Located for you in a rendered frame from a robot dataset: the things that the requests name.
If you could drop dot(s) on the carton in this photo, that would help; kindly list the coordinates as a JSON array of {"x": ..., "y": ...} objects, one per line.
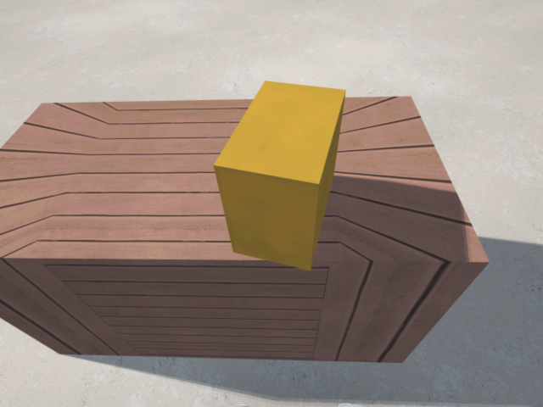
[{"x": 276, "y": 172}]

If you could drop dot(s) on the pedestal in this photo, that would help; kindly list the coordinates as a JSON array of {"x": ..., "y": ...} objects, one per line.
[{"x": 114, "y": 241}]

